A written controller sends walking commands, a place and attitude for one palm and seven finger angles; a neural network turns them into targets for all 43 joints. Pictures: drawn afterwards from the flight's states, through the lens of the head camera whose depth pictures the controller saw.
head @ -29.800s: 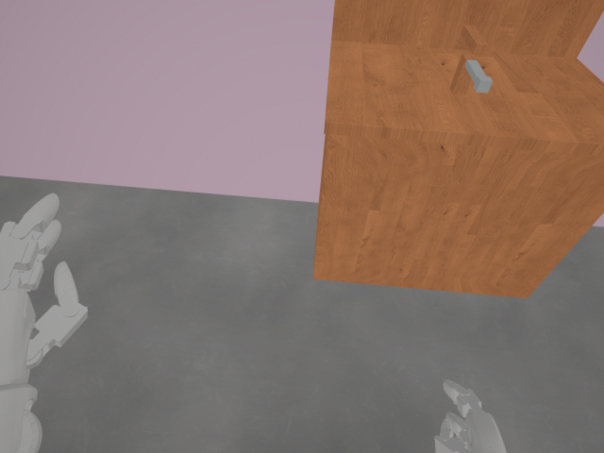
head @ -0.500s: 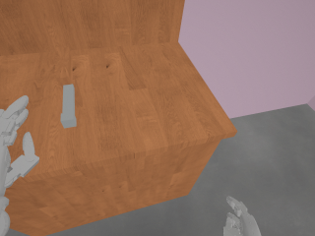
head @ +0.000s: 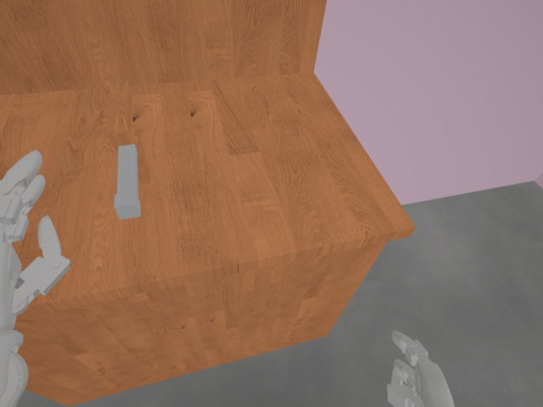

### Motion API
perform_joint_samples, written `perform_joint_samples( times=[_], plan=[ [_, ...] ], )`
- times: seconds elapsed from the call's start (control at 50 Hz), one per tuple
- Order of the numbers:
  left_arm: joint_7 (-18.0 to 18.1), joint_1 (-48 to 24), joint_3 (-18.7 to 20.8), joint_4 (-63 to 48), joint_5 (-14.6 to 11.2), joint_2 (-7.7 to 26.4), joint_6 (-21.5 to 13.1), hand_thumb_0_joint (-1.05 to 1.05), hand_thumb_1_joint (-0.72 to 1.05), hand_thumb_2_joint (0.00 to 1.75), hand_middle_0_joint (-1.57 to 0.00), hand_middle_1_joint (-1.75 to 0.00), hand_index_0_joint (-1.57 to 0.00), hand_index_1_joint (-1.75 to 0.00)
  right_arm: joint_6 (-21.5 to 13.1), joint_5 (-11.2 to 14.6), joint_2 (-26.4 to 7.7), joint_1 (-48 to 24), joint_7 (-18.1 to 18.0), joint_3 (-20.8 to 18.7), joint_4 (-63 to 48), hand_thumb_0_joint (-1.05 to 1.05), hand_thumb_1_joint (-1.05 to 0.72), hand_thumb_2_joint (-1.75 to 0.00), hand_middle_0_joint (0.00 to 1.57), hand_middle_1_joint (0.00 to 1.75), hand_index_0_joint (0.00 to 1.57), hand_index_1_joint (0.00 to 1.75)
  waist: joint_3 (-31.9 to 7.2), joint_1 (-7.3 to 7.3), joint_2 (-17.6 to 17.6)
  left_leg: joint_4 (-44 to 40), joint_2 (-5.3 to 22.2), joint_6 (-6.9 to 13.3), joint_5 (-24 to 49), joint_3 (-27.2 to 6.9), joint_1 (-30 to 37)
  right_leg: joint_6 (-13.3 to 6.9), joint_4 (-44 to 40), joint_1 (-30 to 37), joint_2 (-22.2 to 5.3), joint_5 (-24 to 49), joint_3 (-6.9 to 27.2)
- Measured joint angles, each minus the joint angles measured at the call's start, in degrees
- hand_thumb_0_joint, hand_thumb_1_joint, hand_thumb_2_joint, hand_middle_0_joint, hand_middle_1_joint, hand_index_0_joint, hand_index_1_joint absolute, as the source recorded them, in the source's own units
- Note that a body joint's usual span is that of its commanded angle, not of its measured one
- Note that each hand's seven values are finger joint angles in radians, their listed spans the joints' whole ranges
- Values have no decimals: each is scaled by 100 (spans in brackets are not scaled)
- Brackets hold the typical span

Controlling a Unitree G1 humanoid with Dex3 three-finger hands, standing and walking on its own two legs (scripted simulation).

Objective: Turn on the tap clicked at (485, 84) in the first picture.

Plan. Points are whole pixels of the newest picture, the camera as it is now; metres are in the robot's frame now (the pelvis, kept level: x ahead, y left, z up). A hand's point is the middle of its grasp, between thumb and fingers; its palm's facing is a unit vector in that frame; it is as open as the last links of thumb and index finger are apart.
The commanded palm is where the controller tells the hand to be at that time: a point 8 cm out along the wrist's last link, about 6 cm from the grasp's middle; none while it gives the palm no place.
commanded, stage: look again from close up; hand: left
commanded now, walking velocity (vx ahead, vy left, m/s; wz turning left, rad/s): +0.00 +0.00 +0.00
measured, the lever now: (127, 205) +0.34 +0.25 +0.10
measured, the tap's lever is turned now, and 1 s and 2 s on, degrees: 0 0 0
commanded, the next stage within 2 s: shuffle to correct the standing spot in 0.40 s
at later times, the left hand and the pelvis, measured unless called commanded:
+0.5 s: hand (71, 263) +0.22 +0.24 +0.16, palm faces +0.38 -0.85 -0.36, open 7.4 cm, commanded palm +0.16 +0.28 +0.17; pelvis +0.00 +0.00 +0.00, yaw +0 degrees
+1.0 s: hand (130, 265) +0.22 +0.18 +0.16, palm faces +0.32 -0.86 -0.40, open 7.4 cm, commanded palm +0.16 +0.22 +0.17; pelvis +0.00 -0.06 +0.00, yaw +0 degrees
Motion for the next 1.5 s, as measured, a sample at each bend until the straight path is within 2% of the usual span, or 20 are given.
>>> perform_joint_samples(
  times=[0.1, 0.26, 0.62, 0.72, 0.86, 1.02, 1.14, 1.18, 1.3, 1.4, 1.44, 1.5],
  plan=[
    [8, -5, -85, -44, 26, -59, -19, 2, 89, 90, -21, -30, -21, -31, 26, 1, -1, -3, 13, -15, 74, 1, -90, -90, 20, 30, 21, 30, -10, 4, 44, -7, -2, -5, 2, -2, 21, 4, -18, 26, -2, 7, -1],
    [2, 58, -68, 148, 7, -4, 63, 1, 89, 90, -21, -30, -21, -31, 72, 26, 34, -27, -7, -13, 32, 1, -90, -90, 20, 30, 21, 30, -65, -82, 81, -40, 16, -18, 13, 4, 49, -8, -68, 58, 17, 33, 7],
    [20, 66, -41, 83, -20, 1, 92, 1, 89, 90, -21, -30, -21, -31, 113, 48, 19, -54, -32, -60, 53, 1, -90, -90, 20, 30, 20, 30, -31, -23, 78, -181, 7, -91, 75, -35, 108, -60, -60, 55, 11, 2, -27],
    [6, -46, -43, 75, -50, -6, 188, 2, 89, 90, -21, -30, -21, -31, 155, 47, 103, -88, -3, -52, 18, 1, -90, -90, 20, 30, 21, 30, 40, -10, 31, -230, 46, -149, 105, -36, 119, -121, -17, 19, 50, -21, -26],
    [-56, 35, 2, -184, -120, 79, 246, 2, 89, 90, -21, -30, -21, -31, 216, 51, 160, -134, 74, -66, -80, 1, -90, -90, 20, 30, 21, 30, 102, -97, 43, -65, 235, -305, 33, -117, -7, -278, -73, -2, 239, 5, -101],
    [-132, 352, 117, -343, -236, 199, 316, 1, 89, 90, -21, -30, -21, -31, 262, 56, 24, -120, 26, -196, -122, 1, -90, -90, 20, 30, 21, 30, 39, -125, 126, 243, 476, -491, -119, -178, -182, -485, 49, -106, 476, -47, -153],
    [-123, 366, 88, -286, -297, 130, 388, 1, 89, 90, -21, -30, -22, -31, 265, 56, -109, -89, -52, -292, -79, 1, -90, -90, 20, 30, 20, 30, -28, -115, 178, 426, 606, -603, -186, -217, -287, -614, 204, -206, 601, -103, -189],
    [-96, 337, 45, -259, -301, 83, 395, 1, 89, 90, -21, -30, -22, -31, 268, 65, -140, -63, -67, -312, -61, 1, -90, -90, 20, 30, 20, 30, -53, -131, 194, 486, 636, -595, -209, -242, -329, -642, 227, -227, 634, -112, -213],
    [93, 422, -95, -216, -238, -78, 360, 1, 89, 90, -21, -30, -22, -31, 305, 108, -225, 35, -81, -278, 83, 1, -90, -90, 20, 30, 20, 30, -181, -188, 281, 597, 560, -391, -297, -456, -342, -665, 93, -144, 690, -75, -225],
    [163, 414, -123, -128, -188, -42, 323, 1, 89, 90, -21, -30, -22, -31, 329, 96, -207, 72, -93, -225, 201, 1, -90, -90, 20, 30, 20, 30, -169, -179, 271, 337, 463, -513, -230, -462, -145, -583, 45, -44, 595, -93, -192],
    [105, -244, -187, 103, -174, 490, 170, 2, 89, 90, -22, -31, -22, -31, 279, 229, -283, 296, -293, 7, -70, 1, -90, -90, 20, 30, 20, 30, -74, -50, 277, 412, 389, -544, -205, -575, -263, -530, 156, -131, 525, -152, -313],
    [106, -1078, 339, 601, -146, 928, -154, 2, 89, 90, -22, -31, -22, -31, 112, 75, -200, 110, -100, 110, 30, 1, -90, -90, 20, 30, 20, 30, 53, 19, 275, 535, 359, -535, -234, -535, -428, -579, 353, -344, 488, -206, -290]
  ],
)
